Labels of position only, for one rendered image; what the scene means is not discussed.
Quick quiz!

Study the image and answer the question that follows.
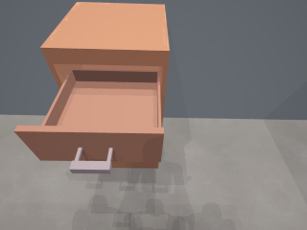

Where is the handle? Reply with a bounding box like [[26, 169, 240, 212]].
[[69, 148, 113, 174]]

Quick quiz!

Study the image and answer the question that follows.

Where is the drawer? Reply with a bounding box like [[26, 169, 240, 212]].
[[14, 68, 164, 162]]

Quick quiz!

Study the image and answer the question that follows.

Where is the cabinet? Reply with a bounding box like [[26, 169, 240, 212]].
[[40, 2, 170, 169]]

